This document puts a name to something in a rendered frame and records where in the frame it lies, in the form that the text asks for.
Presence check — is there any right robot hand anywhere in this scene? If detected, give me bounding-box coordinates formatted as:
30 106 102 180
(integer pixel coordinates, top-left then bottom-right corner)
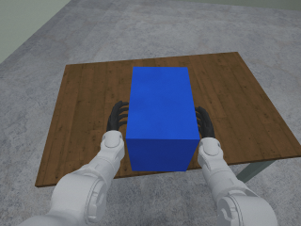
195 106 215 138

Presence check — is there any carton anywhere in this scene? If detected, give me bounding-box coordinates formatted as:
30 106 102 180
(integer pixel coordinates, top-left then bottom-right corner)
125 66 200 171

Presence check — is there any left robot hand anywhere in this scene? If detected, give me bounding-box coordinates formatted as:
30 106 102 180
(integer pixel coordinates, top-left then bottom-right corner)
106 101 129 132

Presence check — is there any table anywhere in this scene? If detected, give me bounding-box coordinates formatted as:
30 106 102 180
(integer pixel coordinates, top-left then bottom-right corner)
35 52 301 188

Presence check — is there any left robot forearm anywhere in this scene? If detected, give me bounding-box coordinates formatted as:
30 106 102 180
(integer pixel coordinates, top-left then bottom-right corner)
50 130 125 209

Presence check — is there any robot right upper arm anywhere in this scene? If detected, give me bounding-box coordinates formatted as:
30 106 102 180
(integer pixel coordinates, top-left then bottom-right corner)
216 195 277 226

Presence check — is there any right robot forearm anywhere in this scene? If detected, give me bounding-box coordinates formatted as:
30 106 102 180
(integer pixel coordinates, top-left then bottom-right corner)
198 137 278 226

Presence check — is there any robot left upper arm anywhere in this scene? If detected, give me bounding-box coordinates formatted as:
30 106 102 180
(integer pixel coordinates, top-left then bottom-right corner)
18 173 107 226

